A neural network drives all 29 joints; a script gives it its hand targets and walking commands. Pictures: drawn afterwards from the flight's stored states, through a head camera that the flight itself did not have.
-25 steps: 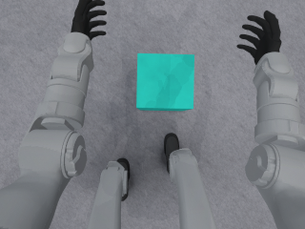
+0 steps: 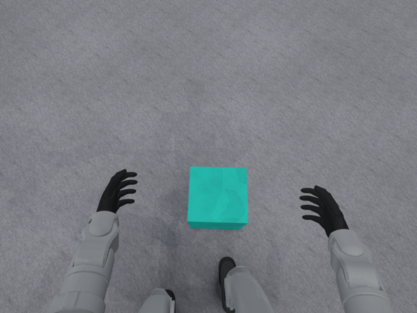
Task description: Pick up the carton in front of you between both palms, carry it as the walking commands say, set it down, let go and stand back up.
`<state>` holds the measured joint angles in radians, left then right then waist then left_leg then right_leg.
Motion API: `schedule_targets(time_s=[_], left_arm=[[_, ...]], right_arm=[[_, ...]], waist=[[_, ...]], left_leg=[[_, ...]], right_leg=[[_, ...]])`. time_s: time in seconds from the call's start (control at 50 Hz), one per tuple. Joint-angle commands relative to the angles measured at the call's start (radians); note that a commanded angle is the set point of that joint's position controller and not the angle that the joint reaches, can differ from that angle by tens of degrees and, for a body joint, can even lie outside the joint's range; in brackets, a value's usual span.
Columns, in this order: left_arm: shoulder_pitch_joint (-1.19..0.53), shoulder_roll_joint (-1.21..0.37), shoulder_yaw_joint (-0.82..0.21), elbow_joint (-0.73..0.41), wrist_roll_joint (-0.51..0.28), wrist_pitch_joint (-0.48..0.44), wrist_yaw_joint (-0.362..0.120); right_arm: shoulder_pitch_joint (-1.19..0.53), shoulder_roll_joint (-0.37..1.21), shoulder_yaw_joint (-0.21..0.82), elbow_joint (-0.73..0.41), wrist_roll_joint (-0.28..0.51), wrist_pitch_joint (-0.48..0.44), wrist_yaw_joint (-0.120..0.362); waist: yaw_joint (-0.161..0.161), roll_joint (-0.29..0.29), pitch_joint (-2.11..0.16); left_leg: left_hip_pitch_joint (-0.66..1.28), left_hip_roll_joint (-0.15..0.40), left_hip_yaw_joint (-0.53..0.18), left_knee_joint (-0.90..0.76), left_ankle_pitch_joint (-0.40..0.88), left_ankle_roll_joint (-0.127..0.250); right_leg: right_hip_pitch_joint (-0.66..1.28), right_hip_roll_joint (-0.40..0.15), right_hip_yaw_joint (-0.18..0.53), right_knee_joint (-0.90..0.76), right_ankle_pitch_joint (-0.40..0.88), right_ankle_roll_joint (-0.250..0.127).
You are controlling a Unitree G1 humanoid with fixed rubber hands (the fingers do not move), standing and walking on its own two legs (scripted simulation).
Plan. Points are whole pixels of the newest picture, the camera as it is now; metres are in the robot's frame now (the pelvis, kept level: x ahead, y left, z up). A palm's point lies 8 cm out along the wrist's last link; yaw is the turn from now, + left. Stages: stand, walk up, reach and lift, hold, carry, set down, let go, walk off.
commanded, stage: let go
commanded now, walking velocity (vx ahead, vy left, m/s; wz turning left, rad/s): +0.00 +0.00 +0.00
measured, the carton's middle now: (216, 200) +0.44 -0.06 -0.61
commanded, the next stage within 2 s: stand in 0.84 s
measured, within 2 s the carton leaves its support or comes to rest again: neither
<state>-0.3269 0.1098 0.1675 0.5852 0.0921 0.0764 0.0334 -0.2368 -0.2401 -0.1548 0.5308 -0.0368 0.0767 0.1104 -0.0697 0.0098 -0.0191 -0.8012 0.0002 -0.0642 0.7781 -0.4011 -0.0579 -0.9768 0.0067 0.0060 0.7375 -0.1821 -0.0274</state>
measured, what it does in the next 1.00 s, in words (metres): shifts its weight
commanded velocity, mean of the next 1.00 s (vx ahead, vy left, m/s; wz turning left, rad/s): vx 0.00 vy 0.00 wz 0.00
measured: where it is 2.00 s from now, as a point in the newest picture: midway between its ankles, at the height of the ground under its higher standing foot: (197, 312)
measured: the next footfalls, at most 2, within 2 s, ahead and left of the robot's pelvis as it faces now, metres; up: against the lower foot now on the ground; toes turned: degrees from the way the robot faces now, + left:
none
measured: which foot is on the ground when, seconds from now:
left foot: down 0.00-1.00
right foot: down 0.00-1.00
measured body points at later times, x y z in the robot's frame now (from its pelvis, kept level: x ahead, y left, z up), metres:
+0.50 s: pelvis +0.05 +0.04 +0.04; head +0.07 +0.04 +0.49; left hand +0.22 +0.27 -0.03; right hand +0.22 -0.19 -0.03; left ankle -0.03 +0.16 -0.70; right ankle +0.08 -0.10 -0.70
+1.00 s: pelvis +0.05 +0.04 +0.03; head +0.06 +0.02 +0.48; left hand +0.21 +0.31 -0.05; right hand +0.19 -0.25 -0.06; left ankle -0.03 +0.16 -0.70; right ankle +0.08 -0.10 -0.70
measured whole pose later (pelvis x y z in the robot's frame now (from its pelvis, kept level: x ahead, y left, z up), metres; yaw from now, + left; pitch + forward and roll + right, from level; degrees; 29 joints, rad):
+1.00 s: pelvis +0.05 +0.04 +0.03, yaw +0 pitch +1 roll -1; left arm 0.19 0.28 0.04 0.68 0.05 0.04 0.00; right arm 0.25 -0.32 -0.06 0.56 -0.05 0.07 -0.01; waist -0.01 0.05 0.00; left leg -0.13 0.00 -0.06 0.54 -0.42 0.00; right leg -0.32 -0.01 0.00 0.56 -0.25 0.02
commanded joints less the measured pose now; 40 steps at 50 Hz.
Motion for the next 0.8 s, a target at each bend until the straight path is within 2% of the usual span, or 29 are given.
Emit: schedule_targets(time_s=[0.0,0.14,0.26,0.34,0.42,0.58,0.66,0.68,0.7,0.78], left_arm=[[0.061,0.097,0.009,-0.086,-0.004,-0.054,-0.017],[0.275,0.125,-0.031,-0.128,-0.025,-0.107,-0.045],[0.414,0.142,-0.066,-0.168,-0.043,-0.102,-0.068],[0.465,0.153,-0.089,-0.202,-0.058,-0.077,-0.083],[0.478,0.154,-0.109,-0.229,-0.071,-0.042,-0.095],[0.487,0.165,-0.113,-0.248,-0.078,0.006,-0.098],[0.500,0.167,-0.107,-0.248,-0.072,0.017,-0.095],[0.561,0.186,-0.107,-0.187,-0.085,-0.010,-0.076],[0.550,0.185,-0.110,-0.203,-0.086,-0.017,-0.066],[0.524,0.179,-0.126,-0.214,-0.096,-0.019,-0.052]], right_arm=[[0.077,-0.060,0.016,-0.129,0.016,-0.046,-0.019],[0.323,-0.044,0.064,-0.225,0.030,-0.081,-0.052],[0.433,-0.059,0.089,-0.241,0.042,-0.067,-0.053],[0.456,-0.068,0.086,-0.239,0.042,-0.044,-0.049],[0.454,-0.075,0.076,-0.224,0.036,-0.009,-0.047],[0.469,-0.083,0.062,-0.209,0.020,0.033,-0.049],[0.472,-0.081,0.063,-0.214,0.022,0.036,-0.049],[0.445,-0.116,0.047,-0.242,0.001,0.083,-0.075],[0.473,-0.111,0.060,-0.225,0.005,0.096,-0.083],[0.480,-0.092,0.079,-0.226,0.010,0.104,-0.093]], waist=[[0.013,-0.075,-0.493],[0.024,-0.060,-0.312],[0.055,0.023,-0.142],[0.065,0.058,-0.048],[0.062,0.061,0.034],[0.060,0.023,0.050],[0.069,0.029,0.020],[0.066,0.027,-0.027],[0.068,0.035,-0.037],[0.059,0.055,-0.038]], left_leg=[[-0.099,-0.070,0.088,-0.177,0.053,0.044],[0.140,-0.047,0.071,-0.318,0.121,0.058],[0.317,-0.028,0.063,-0.430,0.187,0.053],[0.348,-0.013,0.053,-0.483,0.201,0.048],[0.329,0.003,0.040,-0.519,0.186,0.051],[0.373,0.001,0.028,-0.498,0.320,0.046],[0.410,-0.008,0.029,-0.473,0.412,0.037],[0.470,-0.016,0.040,-0.417,0.511,0.023],[0.485,-0.015,0.034,-0.400,0.547,0.016],[0.487,-0.018,0.034,-0.391,0.552,0.015]], right_leg=[[0.917,0.001,0.061,-0.067,0.269,0.045],[1.025,0.017,0.033,-0.177,0.313,0.057],[1.088,0.040,-0.006,-0.265,0.273,0.054],[1.138,0.053,-0.023,-0.286,0.263,0.049],[1.182,0.062,-0.031,-0.285,0.242,0.046],[1.212,0.062,-0.021,-0.279,0.302,0.042],[1.207,0.058,-0.013,-0.280,0.348,0.039],[1.156,0.084,-0.025,-0.251,0.338,0.042],[1.127,0.081,-0.023,-0.246,0.336,0.040],[1.070,0.082,-0.020,-0.235,0.336,0.044]])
